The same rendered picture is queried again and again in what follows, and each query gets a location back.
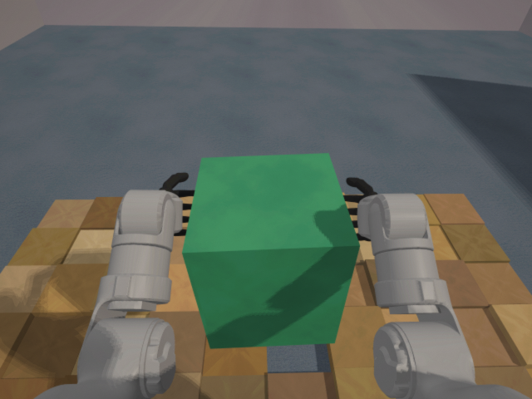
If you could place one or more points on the robot left upper arm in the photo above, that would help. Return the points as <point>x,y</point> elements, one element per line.
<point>123,358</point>

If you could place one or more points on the robot left forearm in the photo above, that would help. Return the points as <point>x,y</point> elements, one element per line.
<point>137,277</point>

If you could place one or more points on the robot right hand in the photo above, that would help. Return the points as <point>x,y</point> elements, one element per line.
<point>367,191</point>

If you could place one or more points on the carton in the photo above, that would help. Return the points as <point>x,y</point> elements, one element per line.
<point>270,250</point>

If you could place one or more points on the robot right forearm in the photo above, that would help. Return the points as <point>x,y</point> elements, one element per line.
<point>407,275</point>

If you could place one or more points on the robot left hand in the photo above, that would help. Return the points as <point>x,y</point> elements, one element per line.
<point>169,185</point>

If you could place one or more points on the robot right upper arm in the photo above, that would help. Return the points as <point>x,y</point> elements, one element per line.
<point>428,360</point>

